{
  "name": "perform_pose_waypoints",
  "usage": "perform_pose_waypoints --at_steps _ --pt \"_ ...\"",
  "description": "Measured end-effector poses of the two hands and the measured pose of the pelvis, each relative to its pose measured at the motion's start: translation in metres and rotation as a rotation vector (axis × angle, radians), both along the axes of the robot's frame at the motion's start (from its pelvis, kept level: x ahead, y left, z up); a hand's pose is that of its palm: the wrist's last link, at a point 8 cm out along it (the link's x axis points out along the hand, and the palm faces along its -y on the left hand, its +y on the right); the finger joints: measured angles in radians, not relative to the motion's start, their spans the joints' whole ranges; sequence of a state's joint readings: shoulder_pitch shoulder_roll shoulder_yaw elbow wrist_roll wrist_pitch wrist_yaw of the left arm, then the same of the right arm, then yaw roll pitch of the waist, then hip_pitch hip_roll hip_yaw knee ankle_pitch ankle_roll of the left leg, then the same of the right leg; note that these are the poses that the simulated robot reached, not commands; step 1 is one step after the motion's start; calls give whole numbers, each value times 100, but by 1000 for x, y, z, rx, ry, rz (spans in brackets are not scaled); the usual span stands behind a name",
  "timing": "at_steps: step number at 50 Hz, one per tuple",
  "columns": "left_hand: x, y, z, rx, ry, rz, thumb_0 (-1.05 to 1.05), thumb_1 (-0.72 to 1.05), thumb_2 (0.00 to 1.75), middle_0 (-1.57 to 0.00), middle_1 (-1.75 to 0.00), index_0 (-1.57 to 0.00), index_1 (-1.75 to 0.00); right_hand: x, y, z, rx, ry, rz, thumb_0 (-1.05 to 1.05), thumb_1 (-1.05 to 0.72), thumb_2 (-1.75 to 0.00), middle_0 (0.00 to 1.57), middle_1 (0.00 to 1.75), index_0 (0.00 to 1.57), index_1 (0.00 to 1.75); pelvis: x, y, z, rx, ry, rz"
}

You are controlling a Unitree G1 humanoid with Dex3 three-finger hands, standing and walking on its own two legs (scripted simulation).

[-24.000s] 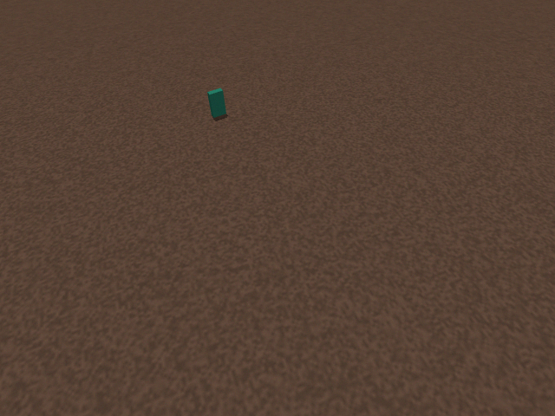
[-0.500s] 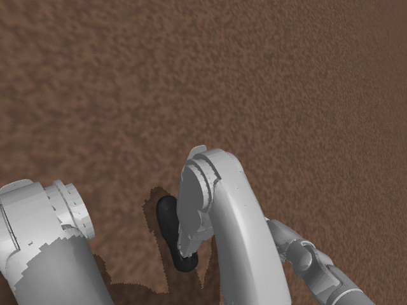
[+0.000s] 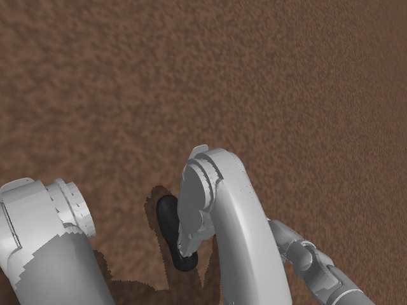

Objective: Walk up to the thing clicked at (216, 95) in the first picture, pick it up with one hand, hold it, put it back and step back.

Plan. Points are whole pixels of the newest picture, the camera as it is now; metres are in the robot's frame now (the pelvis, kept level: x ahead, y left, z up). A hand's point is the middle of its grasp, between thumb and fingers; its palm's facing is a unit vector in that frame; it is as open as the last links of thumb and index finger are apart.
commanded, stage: withdraw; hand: left
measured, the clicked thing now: out of the picture +0.45 +0.38 -0.21
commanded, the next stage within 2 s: rise in 0.16 s
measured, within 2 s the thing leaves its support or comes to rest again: neither
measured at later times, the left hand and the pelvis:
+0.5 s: hand out of the picture +0.31 +0.48 -0.06, palm faces +0.59 -0.75 -0.30, open 16.9 cm; pelvis +0.00 -0.01 +0.04, yaw +6 degrees
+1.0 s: hand out of the picture +0.22 +0.38 +0.13, palm faces +0.46 -0.73 -0.51, open 17.3 cm; pelvis +0.03 -0.02 +0.22, yaw +14 degrees
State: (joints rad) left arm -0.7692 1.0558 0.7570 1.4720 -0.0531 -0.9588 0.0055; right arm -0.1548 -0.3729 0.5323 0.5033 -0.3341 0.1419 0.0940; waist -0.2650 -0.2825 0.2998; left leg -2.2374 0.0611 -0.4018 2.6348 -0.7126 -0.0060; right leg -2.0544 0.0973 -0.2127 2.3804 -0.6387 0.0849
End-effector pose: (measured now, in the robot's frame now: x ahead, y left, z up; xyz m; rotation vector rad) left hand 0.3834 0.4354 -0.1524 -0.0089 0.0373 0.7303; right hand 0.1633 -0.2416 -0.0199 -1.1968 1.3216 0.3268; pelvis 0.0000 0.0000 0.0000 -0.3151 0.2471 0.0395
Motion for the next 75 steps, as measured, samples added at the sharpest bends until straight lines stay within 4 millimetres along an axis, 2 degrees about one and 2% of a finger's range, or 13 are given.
perform_pose_waypoints --at_steps 6,13,15,22,31,34,37,41,46,53,59,68,75 --pt "-15 34 29 53 -41 47 -2 -40 13 -19 -15 -22 -13 0 -4 -1 10 -10 -41 -1 -89 -89 21 30 21 30 2 -1 2 5 18 8" --pt "-54 65 75 88 -22 14 -2 -47 7 -17 -13 -21 -10 9 -6 -6 84 -66 -108 0 -90 -89 21 30 21 30 3 -4 7 26 72 27" --pt "-65 66 81 73 -7 -6 -2 -49 6 -17 -14 -22 -10 14 -5 -8 114 -89 -123 0 -89 -89 21 30 21 30 3 -4 9 32 86 32" --pt "-103 64 92 69 282 -64 -2 -47 3 -11 -11 -17 -7 33 5 -12 233 -161 -250 0 -90 -90 21 30 21 31 3 -6 25 64 151 60" --pt "-152 92 172 168 481 72 -2 -47 6 -7 -8 -10 -6 49 16 -6 351 -214 -355 0 -91 -91 21 30 21 30 4 -9 57 96 245 96" --pt "-167 86 195 184 560 77 -2 -49 7 -6 -7 -8 -6 53 17 -2 389 -215 -389 0 -90 -91 20 30 21 30 5 -9 72 108 277 105" --pt "-177 67 212 186 631 50 -2 -50 7 -6 -7 -7 -6 57 20 7 427 -218 -418 0 -90 -91 20 30 21 30 6 -9 91 121 301 113" --pt "-185 32 237 173 691 -6 -2 -50 7 -6 -6 -7 -6 66 26 32 471 -236 -448 0 -90 -91 20 30 21 30 9 -12 125 137 325 119" --pt "-194 -9 280 133 717 -38 -2 -51 7 -6 -6 -7 -6 82 34 81 512 -285 -462 0 -90 -91 20 30 21 30 19 -17 175 156 330 137" --pt "-204 -40 346 56 762 -1 -1 -52 7 -6 -6 -7 -6 113 38 159 565 -407 -449 0 -90 -91 20 30 21 30 39 -20 243 182 294 168" --pt "-208 -70 392 -19 800 -13 -1 -53 6 -6 -6 -7 -6 131 38 224 598 -514 -433 0 -90 -91 20 30 20 30 55 -18 296 205 232 195" --pt "-208 -117 460 -102 801 -68 -1 -53 6 -6 -6 -7 -6 135 41 308 608 -610 -441 1 -90 -91 20 30 20 30 78 -10 365 234 118 230" --pt "-207 -145 514 -111 768 -127 -1 -53 6 -6 -6 -7 -6 133 50 351 642 -681 -459 1 -90 -91 20 30 20 30 92 -1 403 255 33 247"
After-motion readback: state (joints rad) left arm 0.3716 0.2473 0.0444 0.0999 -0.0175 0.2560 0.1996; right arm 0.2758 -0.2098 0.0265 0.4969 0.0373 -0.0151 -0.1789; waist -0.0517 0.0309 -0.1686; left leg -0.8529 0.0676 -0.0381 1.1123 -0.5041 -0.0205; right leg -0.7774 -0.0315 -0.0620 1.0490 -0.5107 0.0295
